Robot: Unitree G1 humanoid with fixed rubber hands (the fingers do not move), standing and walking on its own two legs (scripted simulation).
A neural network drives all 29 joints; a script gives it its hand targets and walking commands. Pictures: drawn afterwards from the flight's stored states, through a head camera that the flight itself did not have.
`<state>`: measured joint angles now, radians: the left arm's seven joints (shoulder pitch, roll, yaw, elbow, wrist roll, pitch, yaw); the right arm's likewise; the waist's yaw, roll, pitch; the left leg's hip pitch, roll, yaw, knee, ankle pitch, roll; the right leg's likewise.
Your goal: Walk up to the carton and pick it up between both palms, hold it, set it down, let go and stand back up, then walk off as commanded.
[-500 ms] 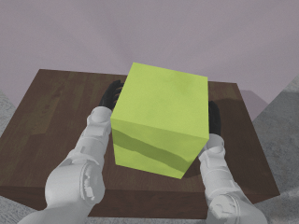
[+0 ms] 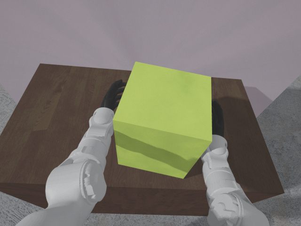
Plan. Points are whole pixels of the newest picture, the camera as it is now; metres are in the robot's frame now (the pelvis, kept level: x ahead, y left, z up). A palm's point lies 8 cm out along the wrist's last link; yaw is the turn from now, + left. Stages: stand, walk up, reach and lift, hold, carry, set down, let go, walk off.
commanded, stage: set down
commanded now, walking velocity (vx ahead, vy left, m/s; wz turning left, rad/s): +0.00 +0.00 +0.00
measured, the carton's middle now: (160, 123) +0.41 -0.03 +0.00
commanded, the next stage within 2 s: none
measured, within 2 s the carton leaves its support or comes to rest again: neither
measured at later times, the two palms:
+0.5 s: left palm (111, 102) +0.46 +0.12 +0.04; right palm (215, 126) +0.38 -0.17 +0.03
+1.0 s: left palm (110, 102) +0.47 +0.12 +0.02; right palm (212, 127) +0.39 -0.18 +0.01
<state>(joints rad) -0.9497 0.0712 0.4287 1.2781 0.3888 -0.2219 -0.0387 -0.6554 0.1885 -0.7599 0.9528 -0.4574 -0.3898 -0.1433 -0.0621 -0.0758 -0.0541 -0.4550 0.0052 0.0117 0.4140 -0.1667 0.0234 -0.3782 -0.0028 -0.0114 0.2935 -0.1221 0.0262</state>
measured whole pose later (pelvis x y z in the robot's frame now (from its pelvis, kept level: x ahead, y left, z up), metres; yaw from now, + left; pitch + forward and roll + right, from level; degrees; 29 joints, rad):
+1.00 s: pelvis -0.01 +0.02 -0.02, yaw -3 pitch +22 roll -4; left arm -1.11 0.19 0.13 1.50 0.03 -0.30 0.07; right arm -0.85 0.00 -0.36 1.26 -0.06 -0.37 -0.20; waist -0.11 -0.02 -0.17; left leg -0.77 0.03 0.03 0.63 -0.24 0.04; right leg -0.69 0.02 0.01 0.47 -0.16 0.04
